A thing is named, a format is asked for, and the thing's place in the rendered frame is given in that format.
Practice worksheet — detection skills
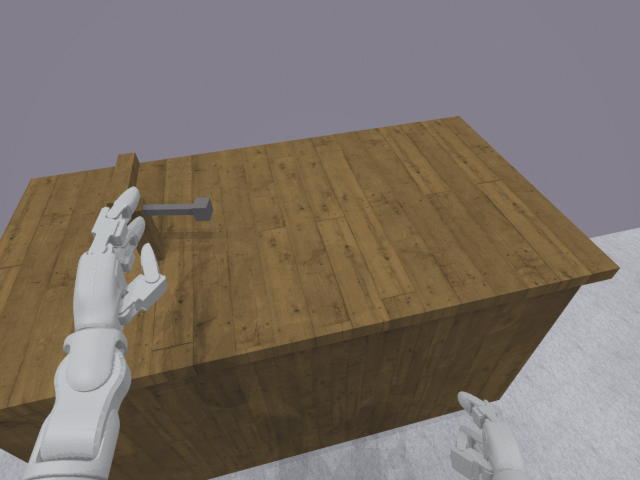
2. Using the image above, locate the counter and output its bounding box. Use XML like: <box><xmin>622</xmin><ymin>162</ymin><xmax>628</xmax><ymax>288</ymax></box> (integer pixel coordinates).
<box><xmin>0</xmin><ymin>116</ymin><xmax>620</xmax><ymax>480</ymax></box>

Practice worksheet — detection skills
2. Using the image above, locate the robot left hand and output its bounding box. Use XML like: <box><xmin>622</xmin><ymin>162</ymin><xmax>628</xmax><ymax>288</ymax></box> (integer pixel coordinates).
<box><xmin>73</xmin><ymin>186</ymin><xmax>167</xmax><ymax>332</ymax></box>

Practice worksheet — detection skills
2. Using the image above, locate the robot right hand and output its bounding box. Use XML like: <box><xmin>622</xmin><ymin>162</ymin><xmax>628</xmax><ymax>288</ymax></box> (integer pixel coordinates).
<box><xmin>451</xmin><ymin>391</ymin><xmax>528</xmax><ymax>480</ymax></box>

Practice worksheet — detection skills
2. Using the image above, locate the tap lever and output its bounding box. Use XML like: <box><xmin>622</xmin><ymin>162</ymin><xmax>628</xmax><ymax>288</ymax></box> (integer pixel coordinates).
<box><xmin>142</xmin><ymin>197</ymin><xmax>213</xmax><ymax>221</ymax></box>

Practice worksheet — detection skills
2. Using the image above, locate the left robot forearm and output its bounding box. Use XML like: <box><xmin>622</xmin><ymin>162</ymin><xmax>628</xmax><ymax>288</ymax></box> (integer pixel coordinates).
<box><xmin>22</xmin><ymin>327</ymin><xmax>131</xmax><ymax>480</ymax></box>

